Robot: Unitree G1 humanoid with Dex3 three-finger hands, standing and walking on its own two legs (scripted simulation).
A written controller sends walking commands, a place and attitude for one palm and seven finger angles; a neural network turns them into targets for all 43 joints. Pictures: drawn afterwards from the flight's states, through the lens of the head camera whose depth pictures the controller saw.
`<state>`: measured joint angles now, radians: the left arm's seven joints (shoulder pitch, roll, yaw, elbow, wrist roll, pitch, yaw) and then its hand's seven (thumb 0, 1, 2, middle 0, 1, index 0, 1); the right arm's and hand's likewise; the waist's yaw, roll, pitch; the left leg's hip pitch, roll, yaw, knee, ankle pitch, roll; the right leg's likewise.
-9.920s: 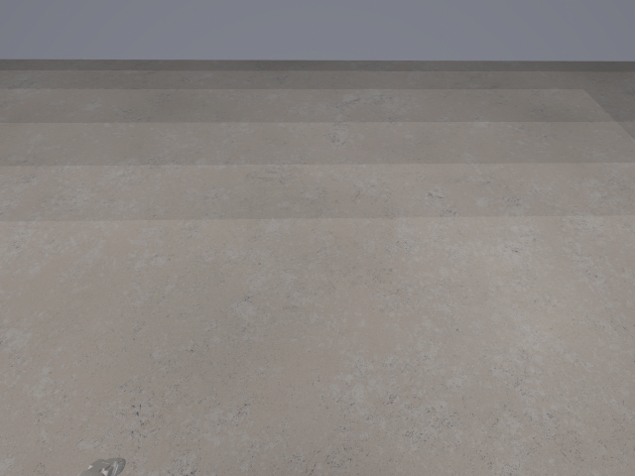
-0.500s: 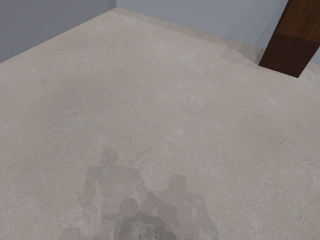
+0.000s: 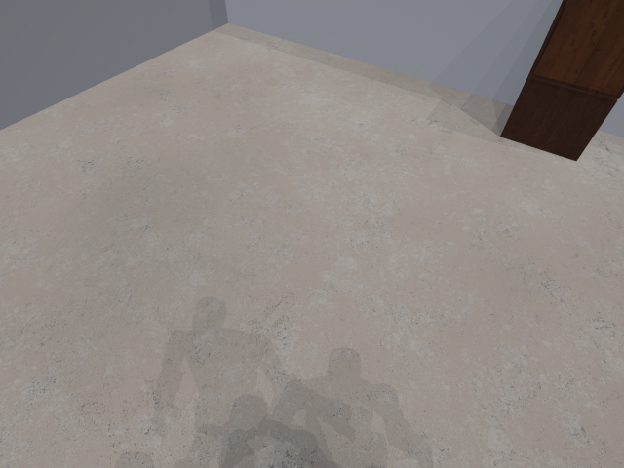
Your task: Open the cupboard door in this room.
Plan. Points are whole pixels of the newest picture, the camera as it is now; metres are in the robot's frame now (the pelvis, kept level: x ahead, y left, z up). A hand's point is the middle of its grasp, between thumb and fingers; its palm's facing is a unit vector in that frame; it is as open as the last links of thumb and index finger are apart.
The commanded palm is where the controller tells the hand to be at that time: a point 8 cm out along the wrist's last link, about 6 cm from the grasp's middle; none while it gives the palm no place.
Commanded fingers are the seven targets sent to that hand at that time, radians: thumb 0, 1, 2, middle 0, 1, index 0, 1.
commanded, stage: stand and wait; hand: left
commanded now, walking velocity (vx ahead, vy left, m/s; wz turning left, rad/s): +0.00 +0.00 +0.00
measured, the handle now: out of the picture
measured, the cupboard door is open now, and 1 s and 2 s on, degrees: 0 0 0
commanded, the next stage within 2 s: turn or walk to find it in 0.40 s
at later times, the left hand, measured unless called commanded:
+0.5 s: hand out of the picture +0.11 +0.25 -0.15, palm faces -0.02 -0.94 -0.35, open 7.4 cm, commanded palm none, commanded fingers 0.00 0.90 0.90 -0.20 -0.30 -0.20 -0.30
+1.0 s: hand out of the picture +0.01 +0.22 -0.19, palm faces +0.22 -0.95 -0.22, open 7.4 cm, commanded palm none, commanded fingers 0.00 0.90 0.90 -0.20 -0.30 -0.20 -0.30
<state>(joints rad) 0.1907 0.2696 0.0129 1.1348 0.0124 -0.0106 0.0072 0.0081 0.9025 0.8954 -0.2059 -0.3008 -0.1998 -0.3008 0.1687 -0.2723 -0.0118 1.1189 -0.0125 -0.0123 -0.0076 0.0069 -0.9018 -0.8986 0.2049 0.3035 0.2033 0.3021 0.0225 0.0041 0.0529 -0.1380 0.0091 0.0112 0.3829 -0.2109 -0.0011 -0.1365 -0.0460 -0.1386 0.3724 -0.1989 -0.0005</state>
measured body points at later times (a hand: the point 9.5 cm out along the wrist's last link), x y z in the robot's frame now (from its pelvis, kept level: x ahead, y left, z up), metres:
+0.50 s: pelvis +0.02 -0.01 +0.00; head +0.03 -0.01 +0.45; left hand +0.11 +0.29 -0.12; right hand +0.10 -0.31 -0.13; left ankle +0.00 +0.12 -0.75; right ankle +0.00 -0.11 -0.75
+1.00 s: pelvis +0.00 +0.01 -0.01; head +0.05 +0.04 +0.44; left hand +0.00 +0.27 -0.17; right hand +0.09 -0.21 -0.16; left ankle +0.01 +0.11 -0.75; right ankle -0.01 -0.13 -0.67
